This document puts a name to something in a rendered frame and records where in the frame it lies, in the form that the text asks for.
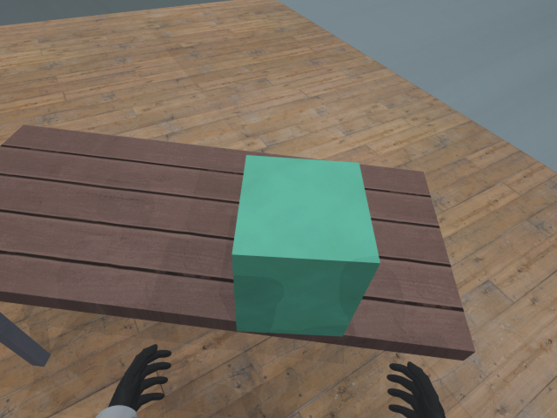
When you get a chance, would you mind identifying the table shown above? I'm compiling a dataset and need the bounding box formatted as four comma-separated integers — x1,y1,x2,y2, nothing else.
0,125,475,367

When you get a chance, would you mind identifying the left robot hand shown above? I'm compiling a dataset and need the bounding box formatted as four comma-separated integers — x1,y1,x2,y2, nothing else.
109,344,171,412

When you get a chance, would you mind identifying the carton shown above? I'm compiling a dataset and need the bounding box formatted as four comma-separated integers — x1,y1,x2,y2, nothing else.
232,155,380,337

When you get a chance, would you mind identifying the right robot hand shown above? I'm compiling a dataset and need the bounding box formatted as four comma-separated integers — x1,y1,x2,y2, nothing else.
386,361,446,418

